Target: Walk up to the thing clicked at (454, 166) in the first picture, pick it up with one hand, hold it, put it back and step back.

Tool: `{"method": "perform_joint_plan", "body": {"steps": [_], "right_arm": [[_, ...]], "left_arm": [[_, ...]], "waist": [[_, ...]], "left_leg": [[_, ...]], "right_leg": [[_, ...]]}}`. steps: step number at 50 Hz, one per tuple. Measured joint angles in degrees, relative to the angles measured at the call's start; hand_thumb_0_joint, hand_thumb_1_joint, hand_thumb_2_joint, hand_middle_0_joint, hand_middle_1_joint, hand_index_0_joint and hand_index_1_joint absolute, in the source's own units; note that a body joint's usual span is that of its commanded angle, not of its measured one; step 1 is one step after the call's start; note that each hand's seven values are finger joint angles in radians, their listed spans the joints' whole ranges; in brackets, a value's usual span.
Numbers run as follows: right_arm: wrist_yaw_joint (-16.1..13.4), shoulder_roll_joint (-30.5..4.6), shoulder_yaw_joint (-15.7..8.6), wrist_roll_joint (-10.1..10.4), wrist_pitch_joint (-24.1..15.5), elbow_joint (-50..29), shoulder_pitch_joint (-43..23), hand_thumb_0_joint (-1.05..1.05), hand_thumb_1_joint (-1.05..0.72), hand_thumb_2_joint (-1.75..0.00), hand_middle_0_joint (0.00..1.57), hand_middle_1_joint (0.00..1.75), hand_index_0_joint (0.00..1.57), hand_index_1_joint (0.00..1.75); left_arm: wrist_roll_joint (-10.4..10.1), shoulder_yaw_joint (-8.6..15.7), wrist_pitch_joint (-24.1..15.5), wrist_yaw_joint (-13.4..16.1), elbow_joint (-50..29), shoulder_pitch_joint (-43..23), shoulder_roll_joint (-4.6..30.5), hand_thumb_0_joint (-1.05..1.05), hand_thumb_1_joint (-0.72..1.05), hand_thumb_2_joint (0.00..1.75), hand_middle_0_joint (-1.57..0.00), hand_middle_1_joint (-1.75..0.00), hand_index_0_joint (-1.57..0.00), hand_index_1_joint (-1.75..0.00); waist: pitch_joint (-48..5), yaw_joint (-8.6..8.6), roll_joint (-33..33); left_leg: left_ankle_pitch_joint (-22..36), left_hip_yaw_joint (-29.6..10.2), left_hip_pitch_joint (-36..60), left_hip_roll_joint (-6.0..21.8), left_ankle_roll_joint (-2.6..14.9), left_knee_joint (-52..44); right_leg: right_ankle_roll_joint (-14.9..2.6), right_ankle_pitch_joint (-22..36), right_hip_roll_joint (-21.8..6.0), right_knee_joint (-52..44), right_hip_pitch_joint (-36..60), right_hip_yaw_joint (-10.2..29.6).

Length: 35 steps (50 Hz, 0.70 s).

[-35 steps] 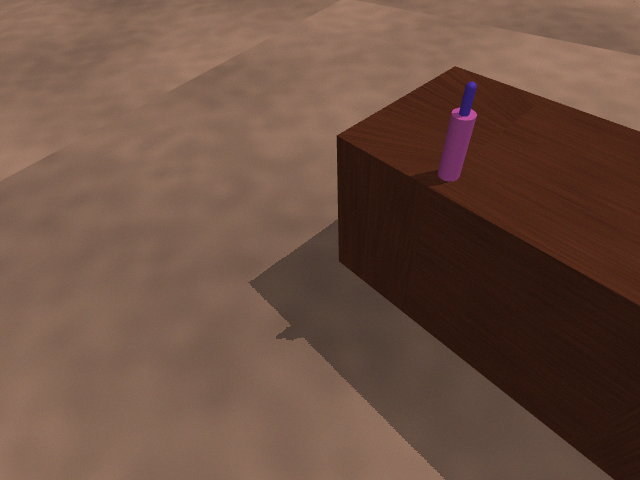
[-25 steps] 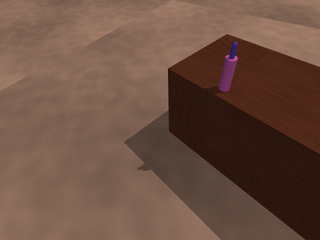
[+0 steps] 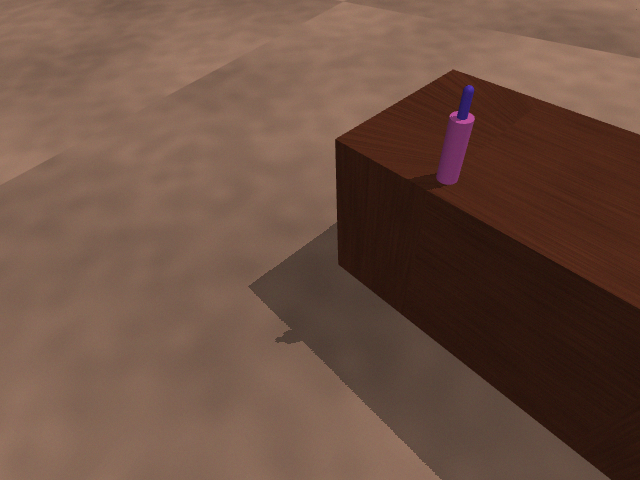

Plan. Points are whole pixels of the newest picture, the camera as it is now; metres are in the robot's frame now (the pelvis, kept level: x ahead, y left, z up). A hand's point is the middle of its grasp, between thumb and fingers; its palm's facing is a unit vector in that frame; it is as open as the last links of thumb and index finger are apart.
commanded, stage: stand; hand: left
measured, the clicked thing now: (457, 136) +0.85 -0.25 -0.06
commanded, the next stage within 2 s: walk up in 0.42 s
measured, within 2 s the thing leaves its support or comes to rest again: neither
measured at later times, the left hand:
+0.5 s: hand out of the picture +0.07 +0.26 -0.16, palm faces -0.06 -0.94 -0.34, open 7.4 cm
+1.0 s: hand (228, 428) +0.23 +0.19 -0.15, palm faces -0.32 -0.86 -0.40, open 7.4 cm
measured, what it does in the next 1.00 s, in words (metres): walks ahead, turning right: right foot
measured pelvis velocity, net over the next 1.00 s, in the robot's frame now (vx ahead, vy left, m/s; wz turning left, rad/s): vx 0.12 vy -0.06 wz -0.39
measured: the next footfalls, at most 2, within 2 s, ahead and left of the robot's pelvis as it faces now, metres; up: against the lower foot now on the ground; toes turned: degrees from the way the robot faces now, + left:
right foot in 0.72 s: +0.11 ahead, -0.20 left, +0.00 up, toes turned -18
left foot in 1.12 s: +0.38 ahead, +0.02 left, +0.00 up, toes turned -22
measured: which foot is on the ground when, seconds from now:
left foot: down 0.00-0.72, up 0.74-1.00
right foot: down 0.00-0.48, up 0.50-0.70, down 0.72-1.00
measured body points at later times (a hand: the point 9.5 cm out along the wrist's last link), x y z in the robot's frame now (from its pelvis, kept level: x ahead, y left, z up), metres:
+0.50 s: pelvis +0.00 +0.00 -0.01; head +0.01 +0.00 +0.44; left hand +0.08 +0.31 -0.13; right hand +0.08 -0.31 -0.13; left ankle +0.00 +0.13 -0.75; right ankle -0.01 -0.11 -0.74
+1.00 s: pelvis +0.12 -0.06 -0.02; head +0.13 -0.08 +0.43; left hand +0.24 +0.24 -0.12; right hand +0.11 -0.40 -0.13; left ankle +0.27 +0.04 -0.71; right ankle +0.07 -0.18 -0.75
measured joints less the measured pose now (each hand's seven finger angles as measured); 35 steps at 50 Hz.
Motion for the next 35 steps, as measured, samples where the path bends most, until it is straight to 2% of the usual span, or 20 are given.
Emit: {"method": "perform_joint_plan", "body": {"steps": [21, 24, 25, 26, 29, 32, 34, 35], "right_arm": [[0.0, -0.1, -0.1, -0.1, 0.1, 0.0, 0.2, 0.01, -0.9, -0.9, 0.2, 0.3, 0.2, 0.3], [1.2, -0.3, -2.0, -1.0, -0.7, -3.3, 0.9, 0.01, -0.9, -0.9, 0.2, 0.3, 0.2, 0.3], [1.3, -0.5, -2.7, -1.1, -1.3, -4.9, 1.1, 0.01, -0.9, -0.9, 0.2, 0.3, 0.2, 0.3], [1.4, -1.0, -3.3, -1.2, -1.9, -6.5, 1.3, 0.01, -0.9, -0.9, 0.2, 0.3, 0.21, 0.3], [1.4, -1.8, -4.6, -1.6, -2.7, -9.6, 2.7, 0.01, -0.9, -0.9, 0.2, 0.3, 0.21, 0.3], [1.9, -3.8, -5.5, -2.3, -2.1, -10.5, 4.3, 0.01, -0.9, -0.9, 0.2, 0.3, 0.21, 0.3], [2.2, -5.2, -6.0, -2.5, -1.3, -10.8, 4.8, 0.01, -0.9, -0.9, 0.2, 0.3, 0.2, 0.3], [2.3, -5.8, -6.2, -2.6, -0.9, -11.0, 5.1, 0.01, -0.9, -0.9, 0.2, 0.3, 0.2, 0.3]], "left_arm": [[0.0, 0.0, -0.1, 0.0, 0.0, 0.4, 0.2, 0.01, 0.91, 0.9, -0.21, -0.3, -0.2, -0.3], [0.8, 2.4, 0.9, -1.8, -3.1, 3.3, 0.8, 0.01, 0.91, 0.9, -0.21, -0.3, -0.2, -0.3], [0.9, 3.0, 1.4, -2.3, -3.7, 4.4, 1.1, 0.01, 0.91, 0.9, -0.21, -0.3, -0.2, -0.3], [1.1, 3.3, 1.9, -2.7, -4.1, 5.2, 1.3, 0.01, 0.91, 0.9, -0.21, -0.3, -0.2, -0.3], [1.2, 3.9, 2.6, -4.0, -5.5, 6.6, 2.5, 0.01, 0.91, 0.9, -0.21, -0.3, -0.2, -0.3], [0.9, 4.6, 2.1, -5.4, -7.8, 7.8, 3.2, 0.01, 0.91, 0.9, -0.21, -0.3, -0.2, -0.3], [0.9, 5.1, 1.5, -5.8, -9.2, 8.8, 3.7, 0.01, 0.91, 0.9, -0.21, -0.3, -0.2, -0.3], [1.0, 5.4, 1.0, -5.8, -9.9, 9.5, 4.2, 0.01, 0.91, 0.9, -0.21, -0.3, -0.2, -0.3]], "waist": [[-0.2, -0.02, -0.2], [-0.9, 1.26, -1.2], [-1.0, 1.13, -1.2], [-0.9, 0.65, -0.8], [-0.1, -0.51, -0.7], [0.6, -0.31, 0.5], [0.9, -0.18, 1.3], [0.8, -0.13, 1.6]], "left_leg": [[0.1, 0.1, 0.2, 0.2, -0.03, -0.2], [-6.8, 3.2, -1.7, 0.1, 1.9, 4.8], [-6.1, 4.5, -1.8, 0.5, 2.12, 5.1], [-3.9, 5.6, -1.8, 1.1, 2.12, 5.2], [-5.1, 8.0, -0.3, 2.3, 1.08, 5.1], [-7.2, 10.1, 1.9, 4.3, 0.15, 5.8], [-10.3, 11.4, 2.3, 5.8, -0.35, 9.2], [-12.8, 11.7, 1.9, 6.8, -0.05, 12.5]], "right_leg": [[-0.01, 0.4, 0.2, -0.7, 0.4, 0.1], [-0.85, -4.7, 0.4, 6.7, -4.1, 3.3], [-1.17, -8.0, 0.5, 11.7, -6.6, 3.6], [-1.25, -10.4, 0.4, 17.4, -9.4, 2.8], [-0.9, -12.4, -1.8, 27.7, -15.7, 0.9], [-0.42, -11.6, -4.3, 24.8, -16.9, -0.5], [-0.25, -8.7, -5.3, 21.5, -16.1, -1.5], [-0.33, -7.1, -5.3, 19.6, -15.1, -2.1]]}}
